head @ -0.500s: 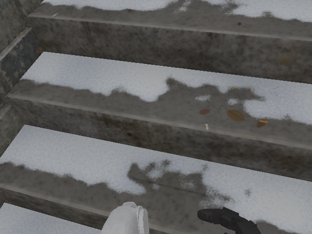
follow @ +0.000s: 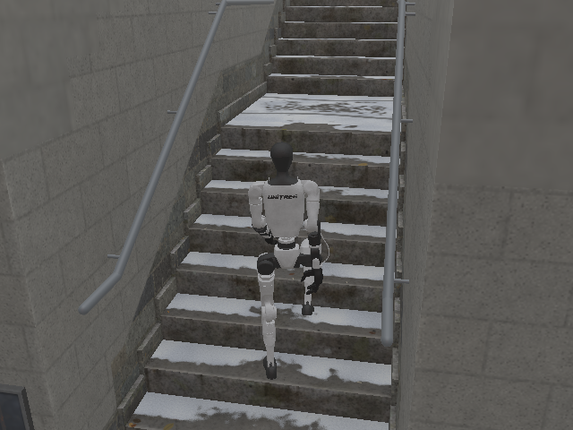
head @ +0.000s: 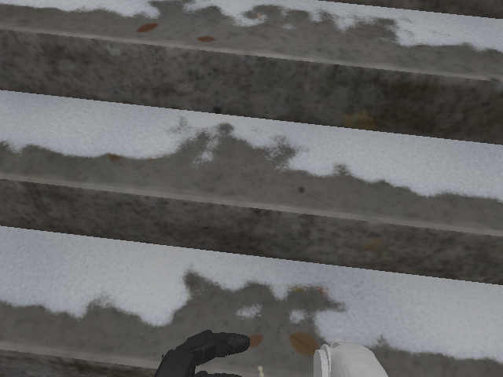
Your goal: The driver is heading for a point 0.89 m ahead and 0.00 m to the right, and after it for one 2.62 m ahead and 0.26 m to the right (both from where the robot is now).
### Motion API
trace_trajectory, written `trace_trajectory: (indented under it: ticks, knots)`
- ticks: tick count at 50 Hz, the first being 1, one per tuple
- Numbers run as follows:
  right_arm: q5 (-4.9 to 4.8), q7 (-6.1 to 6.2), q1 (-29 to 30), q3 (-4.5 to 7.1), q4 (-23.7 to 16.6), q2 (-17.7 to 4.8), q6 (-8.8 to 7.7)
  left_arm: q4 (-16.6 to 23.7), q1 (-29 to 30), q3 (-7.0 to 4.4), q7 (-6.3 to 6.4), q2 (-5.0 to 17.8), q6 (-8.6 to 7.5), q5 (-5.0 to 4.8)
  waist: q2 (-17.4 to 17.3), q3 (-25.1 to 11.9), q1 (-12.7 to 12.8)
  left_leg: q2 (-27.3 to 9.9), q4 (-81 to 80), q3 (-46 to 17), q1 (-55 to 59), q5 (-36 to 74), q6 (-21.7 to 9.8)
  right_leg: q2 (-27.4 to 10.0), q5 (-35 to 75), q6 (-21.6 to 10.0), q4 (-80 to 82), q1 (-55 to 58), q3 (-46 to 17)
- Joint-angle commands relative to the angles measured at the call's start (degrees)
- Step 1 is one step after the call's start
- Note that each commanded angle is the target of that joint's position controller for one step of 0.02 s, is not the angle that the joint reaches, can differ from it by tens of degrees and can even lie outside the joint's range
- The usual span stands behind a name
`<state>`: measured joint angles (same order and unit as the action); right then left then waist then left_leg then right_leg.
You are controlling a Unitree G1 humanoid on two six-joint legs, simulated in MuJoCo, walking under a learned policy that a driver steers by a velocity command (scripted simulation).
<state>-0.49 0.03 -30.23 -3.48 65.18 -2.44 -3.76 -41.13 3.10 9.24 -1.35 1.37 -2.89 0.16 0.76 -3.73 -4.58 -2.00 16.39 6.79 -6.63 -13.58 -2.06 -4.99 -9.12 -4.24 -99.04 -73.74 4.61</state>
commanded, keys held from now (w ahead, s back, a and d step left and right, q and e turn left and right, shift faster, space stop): w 1.00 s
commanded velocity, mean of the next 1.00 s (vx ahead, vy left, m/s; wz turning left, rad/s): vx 0.50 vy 0.00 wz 0.00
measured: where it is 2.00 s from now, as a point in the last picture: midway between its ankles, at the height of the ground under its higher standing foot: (188, 33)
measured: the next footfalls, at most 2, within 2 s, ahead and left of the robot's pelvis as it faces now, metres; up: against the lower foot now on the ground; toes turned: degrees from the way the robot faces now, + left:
right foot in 0.08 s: +0.21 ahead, -0.11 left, +0.17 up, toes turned -5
left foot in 0.68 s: +0.57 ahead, +0.16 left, +0.34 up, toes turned +9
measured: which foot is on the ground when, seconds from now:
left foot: down 0.00-0.12, up 0.14-0.66, down 0.68-1.00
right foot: up 0.00-0.06, down 0.08-0.72, up 0.74-1.00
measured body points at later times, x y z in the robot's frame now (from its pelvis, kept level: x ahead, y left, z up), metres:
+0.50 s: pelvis +0.24 -0.01 +0.15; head +0.24 -0.04 +0.60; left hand +0.12 +0.15 +0.01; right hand +0.44 -0.13 +0.04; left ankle +0.33 +0.15 -0.26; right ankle +0.17 -0.10 -0.58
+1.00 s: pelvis +0.53 +0.08 +0.32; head +0.50 +0.11 +0.77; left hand +0.75 +0.24 +0.24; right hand +0.44 -0.12 +0.17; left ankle +0.53 +0.15 -0.41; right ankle +0.61 -0.10 -0.05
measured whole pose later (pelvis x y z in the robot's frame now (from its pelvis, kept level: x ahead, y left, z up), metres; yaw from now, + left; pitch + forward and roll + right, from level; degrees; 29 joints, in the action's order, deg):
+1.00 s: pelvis +0.53 +0.08 +0.32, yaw +0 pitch +1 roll -1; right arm 3.9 -2.9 -29.9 -3.7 66.9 -5.4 -2.6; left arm -42.9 -2.2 4.3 -1.7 5.9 -3.5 -0.9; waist 3.3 -7.0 0.4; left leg -1.7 33.4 9.2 -16.7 -18.2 -3.4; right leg 1.7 3.1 -8.8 -126.9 -77.1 -9.5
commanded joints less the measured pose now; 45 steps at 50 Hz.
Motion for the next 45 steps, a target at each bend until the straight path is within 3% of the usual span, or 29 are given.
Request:
trace_trajectory:
  ticks: [1,3,4,5,6,7,8,10,12,14,17,20,23,26,28,29,30,31,32,33,34,35,36,37,38,40,41,42,45]
  knots:
    - [-0.95,1.85,-3.35,2.97,-1.98,-13.14,0.79,5.44,8.94,-1.02,-1.39,2.22,-1.15,-0.06,-8.21,-3.19,3.88,-12.73,-9.9,-4.42,1.02,51.34,-9.47,2.58,-12.98,-0.96,20.07,24.59,8.34]
    - [0.85,1.33,-7.07,3.07,-1.12,-14.8,0.42,4.07,2.76,-4.21,-1.66,7.36,-1.86,-1.2,-15.79,-6.48,7.68,-14.7,-0.27,-5.87,11.44,88.83,-10.35,9.97,-23.79,-3.6,30.05,33.76,10.46]
    - [1.07,1.4,-3.24,3.4,-1.74,-16.2,0.29,2.38,-6.16,-6.09,-1.53,11.04,-2.09,-0.53,-20.29,-10.08,12.81,-15.05,9.45,-5.56,14.0,100.6,-10.3,8.32,-21.21,-6.12,35.99,41.14,2.34]
    - [1.03,0.85,-0.17,3.18,-3.85,-14.47,-0.97,-1.97,-20.52,-8.11,-1.68,15.71,-2.13,0.72,-13.62,-17.09,17.11,-12.27,24.02,-4.39,-0.72,99.33,-9.49,-0.92,-16.94,-11.72,40.38,59.09,-15.83]
    - [-0.12,-0.37,1.09,3.14,-4.56,-11.46,-2.2,-6.15,-30.09,-10.63,-0.55,21.29,-0.43,1.68,2.29,-21.48,18.55,-3.15,40.27,-6.34,-15.72,66.12,-7.3,-8.2,-35.27,-16.52,63.94,72.03,-41.73]
    - [0.66,-2.01,9.1,3.38,-6.78,-8.71,-2.73,-9.71,-33.04,-11.77,1.03,23.34,1.01,1.78,13.15,-19.28,18.8,6.14,68.4,-12.72,-30.28,11.04,-4.89,-15.47,-41.14,-19.08,85.21,73.59,-63.37]
    - [0.06,-3.58,14.18,3.52,-10.63,-5.4,-3.26,-10.56,-27.83,-10.32,1.44,18.08,0.65,2.16,8.47,-11.61,14.37,6.25,87.73,-24.24,-38.15,8.85,-5.52,-16.08,-36.74,-14.17,84.12,64.95,-62.19]
    - [-0.32,-3.72,20.21,2.09,-18.21,-3.2,-2.81,-14.45,-21.6,-7.05,-0.29,4.57,-0.29,2.71,-0.24,4.06,6.33,4.55,98.68,-21.26,-48.22,10.3,-9.09,-11.81,-24.35,-8.52,75.98,48.37,-36.91]
    - [-0.67,-3.13,13.9,1.07,-18.93,-1.58,-1.87,-18.25,-20.34,-5.75,-1.88,-0.87,-1.16,2.39,-1.59,4.81,0.34,5.1,104.6,-22.3,-53.08,11.7,-11.18,-7.23,-13.96,-3.26,74.46,47.52,-22.72]
    - [-0.84,-2.65,10.6,-0.47,-18.94,0.24,-1.09,-18.66,-20.08,-6.29,-2.72,1.75,-1.14,2.19,-2.0,5.17,-2.08,4.38,102.42,-22.12,-57.36,14.97,-11.1,-5.04,-5.42,-0.25,74.59,47.89,-12.33]
    - [-0.54,-1.47,12.88,-1.01,-20.01,-1.76,0.31,-17.6,-19.66,-6.55,-2.36,5.07,-0.87,2.85,-1.04,6.02,-2.81,3.87,98.35,-18.43,-60.4,18.93,-5.81,-4.1,-5.29,-1.83,77.23,41.33,-5.81]
    - [-0.1,-0.19,18.72,-1.03,-21.53,-2.21,1.06,-19.63,-29.65,-6.43,-1.18,7.1,-2.03,2.27,4.12,4.12,2.11,3.01,103.64,-12.78,-67.15,19.1,-2.26,-5.89,-4.2,-6.74,79.89,48.99,-8.94]
    - [-0.98,-0.06,30.92,-2.14,-25.88,-0.21,-0.13,-21.78,-41.07,-7.25,0.7,8.67,-1.42,2.43,6.47,6.75,9.24,0.6,108.27,-13.46,-88.61,9.85,-2.0,-11.14,-4.54,-7.25,81.21,70.8,-17.03]
    - [-1.01,-1.35,40.48,-3.59,-31.38,0.54,-0.85,-21.33,-42.37,-8.14,2.5,9.54,0.02,2.1,5.65,9.62,10.88,-4.17,103.97,-11.1,-99.77,1.69,0.57,-12.69,-8.32,-5.24,83.23,79.93,-16.83]
    - [-1.22,-2.64,47.69,-4.45,-36.64,0.2,-0.75,-21.23,-42.9,-7.16,4.0,7.06,1.13,0.78,4.17,11.39,11.25,-8.81,94.2,-5.23,-93.05,4.95,1.69,-13.11,-7.87,-5.24,90.89,72.04,-15.9]
    - [-0.44,-3.33,49.4,-4.92,-38.18,-0.52,-0.69,-20.66,-41.75,-7.52,4.55,8.47,0.7,0.58,3.49,10.38,11.3,-9.45,83.38,0.82,-77.38,8.49,1.62,-12.43,-4.06,-7.22,99.4,62.53,-13.3]
    - [-0.22,-3.58,54.28,-6.16,-40.38,1.74,-0.89,-21.81,-43.83,-8.4,5.08,9.88,0.45,-1.55,4.55,10.37,12.4,-10.76,73.43,-0.52,-63.21,3.56,0.08,-13.29,0.16,-7.29,105.5,57.25,-11.78]
    - [-1.04,-3.91,48.61,-5.01,-38.39,0.39,-1.25,-21.51,-38.04,-7.99,4.16,10.15,-0.39,-1.82,6.24,7.17,6.72,-7.26,63.32,4.93,-43.52,2.65,-2.65,-9.38,22.11,-6.08,103.49,54.05,-3.77]
    - [-0.68,-3.79,43.22,-3.69,-37.31,-1.61,-1.87,-22.66,-42.33,-8.51,3.08,13.27,-1.36,-1.31,8.82,-1.2,5.33,-0.22,62.61,10.01,-26.53,0.45,-3.85,-9.61,57.84,-7.3,95.57,56.49,-1.08]
    - [-1.19,-3.22,33.32,-1.0,-34.38,-6.08,-1.18,-23.24,-42.77,-9.06,2.52,17.81,-1.85,-0.32,13.24,-7.69,-0.26,4.27,58.63,9.89,-17.76,-6.66,-5.8,-10.73,88.1,-6.79,86.55,65.5,-0.16]
    - [-0.68,-2.79,25.46,1.74,-32.38,-12.21,-0.58,-22.86,-40.36,-10.19,2.72,22.49,-1.54,0.0,17.36,-10.4,-6.42,5.31,47.36,4.85,-16.54,-8.1,-7.23,-10.18,97.35,-4.48,77.13,76.33,-2.71]
    - [0.86,-2.45,16.03,3.79,-28.2,-16.58,0.06,-20.93,-33.83,-10.82,3.13,23.01,-1.77,0.51,17.78,-12.98,-10.66,1.56,40.21,-8.09,-7.87,-6.63,-8.73,-9.63,89.92,-3.06,64.89,73.05,-5.29]
    - [2.62,-2.04,4.76,6.59,-22.64,-23.09,1.01,-19.04,-37.98,-9.61,1.96,13.92,-3.05,0.59,-7.75,-23.24,-7.79,-13.12,22.62,-39.06,14.06,-7.93,-17.92,-0.15,58.8,-1.02,43.59,50.65,-7.42]
    - [3.74,-0.11,-0.13,7.02,-19.4,-24.0,2.77,-20.84,-35.12,-9.35,0.06,9.87,-5.3,0.83,-14.99,-29.97,-8.52,-22.34,-3.5,-69.63,15.98,-19.54,-20.15,11.57,6.61,0.43,8.81,43.2,-15.61]
    - [3.28,-0.42,2.1,5.07,-15.79,-18.1,2.65,-15.83,-27.67,-10.03,-2.22,6.24,-6.04,-0.72,-11.88,-21.14,-4.66,-21.8,-5.4,-65.64,7.46,-24.72,-14.4,10.91,4.99,-1.31,-11.56,32.99,-24.5]
    - [2.17,-2.21,10.13,2.01,-9.5,-5.67,1.11,-5.27,-12.58,-8.1,-2.48,2.95,-4.67,-0.45,-4.1,-0.78,2.32,-17.49,4.87,-39.19,-12.37,-19.84,-7.91,7.54,6.81,-5.8,-23.14,18.71,-18.03]
    - [2.59,-2.52,11.57,1.09,-6.92,-1.74,0.13,-3.69,-13.21,-7.59,-2.27,3.2,-3.95,0.19,-1.41,1.38,5.44,-14.08,7.47,-28.53,-15.58,-11.33,-4.63,6.32,8.49,-8.35,-25.11,15.96,-18.75]
    - [3.23,-3.13,12.54,0.6,-5.97,0.66,-0.22,-3.81,-16.13,-6.36,-2.58,1.21,-3.55,-0.44,0.31,2.09,8.3,-11.31,9.42,-19.81,-17.16,-2.43,-1.84,6.52,10.81,-10.3,-27.54,14.93,-20.68]
    - [4.31,-3.25,15.35,0.31,-6.24,-0.54,-0.29,-5.4,-21.01,-4.61,-1.88,0.98,-1.26,-1.83,-1.95,5.02,12.46,-8.29,6.02,-4.92,-21.85,3.23,-0.05,6.04,12.13,-7.51,-22.22,7.4,-17.59]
